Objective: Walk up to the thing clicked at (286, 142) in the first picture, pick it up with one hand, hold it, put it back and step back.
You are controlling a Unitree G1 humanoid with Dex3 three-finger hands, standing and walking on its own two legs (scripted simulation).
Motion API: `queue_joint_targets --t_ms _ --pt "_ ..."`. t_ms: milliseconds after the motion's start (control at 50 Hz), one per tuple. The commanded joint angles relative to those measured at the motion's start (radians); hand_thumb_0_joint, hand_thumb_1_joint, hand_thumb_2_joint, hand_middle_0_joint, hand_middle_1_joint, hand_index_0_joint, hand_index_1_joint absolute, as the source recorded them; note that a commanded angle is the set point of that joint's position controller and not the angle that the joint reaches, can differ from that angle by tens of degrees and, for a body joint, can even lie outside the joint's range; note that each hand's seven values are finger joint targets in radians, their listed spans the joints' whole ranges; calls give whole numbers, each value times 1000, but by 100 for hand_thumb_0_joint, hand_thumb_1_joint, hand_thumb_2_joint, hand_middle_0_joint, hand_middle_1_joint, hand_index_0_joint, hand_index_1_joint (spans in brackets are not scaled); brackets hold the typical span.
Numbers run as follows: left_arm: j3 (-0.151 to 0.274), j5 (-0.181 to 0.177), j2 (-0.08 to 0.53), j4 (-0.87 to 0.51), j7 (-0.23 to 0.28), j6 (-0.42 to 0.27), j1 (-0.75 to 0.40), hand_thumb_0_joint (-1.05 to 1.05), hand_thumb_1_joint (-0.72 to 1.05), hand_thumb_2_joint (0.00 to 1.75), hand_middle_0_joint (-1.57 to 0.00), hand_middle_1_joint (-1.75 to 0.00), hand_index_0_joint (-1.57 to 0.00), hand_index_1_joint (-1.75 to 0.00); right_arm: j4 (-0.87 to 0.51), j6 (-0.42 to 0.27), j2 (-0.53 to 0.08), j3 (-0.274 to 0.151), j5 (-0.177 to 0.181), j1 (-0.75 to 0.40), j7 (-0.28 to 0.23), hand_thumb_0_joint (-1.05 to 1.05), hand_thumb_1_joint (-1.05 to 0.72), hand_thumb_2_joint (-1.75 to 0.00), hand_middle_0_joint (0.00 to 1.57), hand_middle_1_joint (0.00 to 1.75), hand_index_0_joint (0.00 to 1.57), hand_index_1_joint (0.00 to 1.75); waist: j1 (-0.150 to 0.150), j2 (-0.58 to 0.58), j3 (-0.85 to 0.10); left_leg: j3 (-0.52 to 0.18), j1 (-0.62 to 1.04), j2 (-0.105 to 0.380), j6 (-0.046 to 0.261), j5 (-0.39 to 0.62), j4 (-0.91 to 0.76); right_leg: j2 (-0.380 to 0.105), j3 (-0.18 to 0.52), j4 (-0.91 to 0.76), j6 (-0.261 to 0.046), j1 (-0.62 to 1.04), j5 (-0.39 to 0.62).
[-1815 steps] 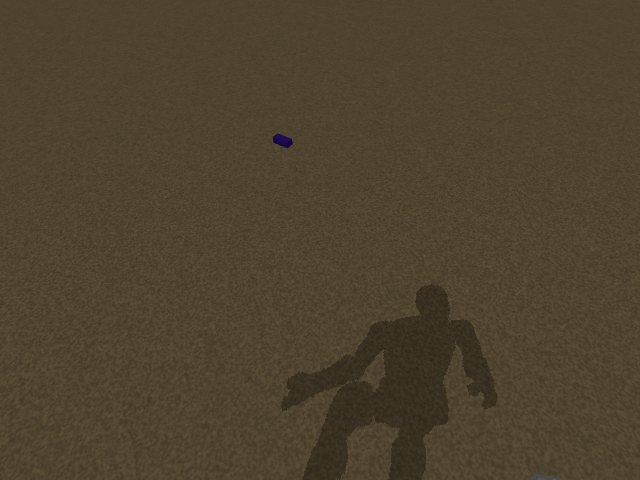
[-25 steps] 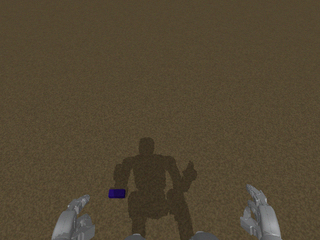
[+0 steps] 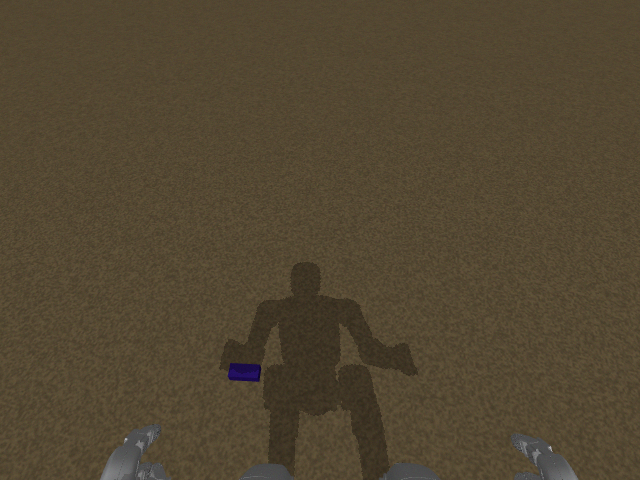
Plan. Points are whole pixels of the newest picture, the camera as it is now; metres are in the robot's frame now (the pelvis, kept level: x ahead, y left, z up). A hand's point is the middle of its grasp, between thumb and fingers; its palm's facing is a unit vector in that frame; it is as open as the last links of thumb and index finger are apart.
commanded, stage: stand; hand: left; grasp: from above
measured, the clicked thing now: (244, 372) +0.48 +0.27 -0.73
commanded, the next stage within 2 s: none
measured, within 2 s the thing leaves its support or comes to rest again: neither
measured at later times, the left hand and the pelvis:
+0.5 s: hand out of the picture +0.04 +0.24 -0.13, palm faces +0.04 -0.94 -0.34, open 7.4 cm; pelvis +0.00 +0.00 +0.03, yaw +0 degrees
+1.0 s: hand out of the picture +0.06 +0.23 -0.12, palm faces +0.02 -0.94 -0.34, open 7.4 cm; pelvis +0.00 -0.01 +0.04, yaw +0 degrees
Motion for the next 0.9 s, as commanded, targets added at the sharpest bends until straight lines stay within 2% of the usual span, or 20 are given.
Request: queue_joint_targets --t_ms 0,100,180,200,240,280,360,400,460,500,560,640,720,840,880 --pt "56 -5 138 34 11 -67 -48 0 90 90 -20 -30 -20 -30 -41 -18 -145 -48 7 -41 -13 0 -90 -90 20 30 20 30 7 40 -71 -104 67 67 61 206 -240 -20 48 -198 -50 115 173" --pt "54 -11 161 172 13 -77 -46 0 90 90 -20 -30 -20 -30 32 -1 -156 -43 21 -29 -23 0 -90 -90 20 30 20 30 -3 26 -55 -98 123 71 47 257 -304 -41 59 -295 -52 210 259" --pt "49 -16 169 252 16 -76 -57 0 90 90 -20 -30 -20 -30 86 6 -168 -37 27 -22 -27 0 -90 -90 20 30 20 30 -6 23 -33 -96 170 77 40 272 -359 -49 60 -358 -47 250 257" --pt "48 -17 172 266 16 -76 -55 0 90 90 -20 -30 -20 -30 97 5 -169 -37 28 -24 -28 0 -90 -90 20 30 20 30 -5 19 -47 -93 196 81 40 313 -366 -52 57 -363 -47 259 288" --pt "43 -18 166 295 16 -72 -71 0 90 90 -20 -30 -20 -30 116 8 -171 -34 30 -24 -30 0 -90 -90 20 30 20 30 -8 33 -11 -105 175 90 36 277 -414 -44 48 -380 -40 274 248" --pt "40 -20 168 325 15 -70 -57 0 90 90 -20 -30 -20 -30 134 9 -178 -32 32 -37 -31 0 -90 -90 20 30 20 30 4 44 -10 -106 194 92 33 270 -435 -48 48 -399 -39 289 243" --pt "36 -18 175 369 13 -72 -67 0 90 90 -20 -30 -20 -30 161 10 -173 -28 36 -36 -29 0 -90 -90 20 30 20 30 -2 16 16 -102 207 90 26 244 -467 -51 49 -438 -33 287 231" --pt "34 -19 174 382 12 -73 -72 0 90 90 -20 -30 -20 -30 173 10 -174 -26 35 -39 -28 0 -90 -90 20 30 20 30 -2 21 22 -104 213 94 27 223 -479 -55 53 -449 -34 290 231" --pt "35 -20 185 393 11 -76 -88 0 90 90 -20 -30 -20 -30 183 10 -176 -25 35 -44 -27 0 -90 -90 20 30 20 30 -5 6 14 -101 227 97 28 249 -486 -61 56 -463 -34 297 250" --pt "34 -18 189 403 10 -76 -90 0 90 90 -20 -30 -20 -30 189 13 -180 -25 36 -55 -23 0 -90 -90 20 30 20 30 -3 0 32 -99 227 91 23 218 -494 -54 50 -475 -27 284 209" --pt "34 -19 192 418 7 -73 -93 0 90 90 -20 -30 -20 -30 197 17 -183 -24 35 -59 -23 0 -90 -90 20 30 20 30 -5 10 47 -102 219 97 23 166 -505 -55 56 -485 -32 269 177" --pt "33 -21 196 424 5 -78 -99 0 90 90 -20 -30 -20 -30 205 13 -182 -21 36 -71 -19 0 -90 -90 20 30 20 30 1 5 20 -96 233 100 22 213 -503 -61 62 -489 -35 294 204" --pt "32 -23 205 426 4 -78 -110 0 90 90 -20 -30 -20 -30 210 13 -190 -20 39 -74 -18 0 -90 -90 20 30 20 30 -5 7 26 -92 237 102 22 209 -501 -63 69 -501 -37 283 193" --pt "34 -27 213 428 2 -83 -123 0 90 90 -20 -30 -20 -30 216 11 -199 -14 40 -78 -17 0 -90 -90 20 30 20 30 -7 6 -8 -84 259 108 24 287 -495 -71 71 -500 -37 310 283" --pt "33 -29 210 430 2 -83 -131 0 90 90 -20 -30 -20 -30 221 11 -196 -10 40 -76 -17 0 -90 -90 20 30 20 30 -8 6 -8 -83 268 112 22 295 -495 -70 72 -499 -38 311 280"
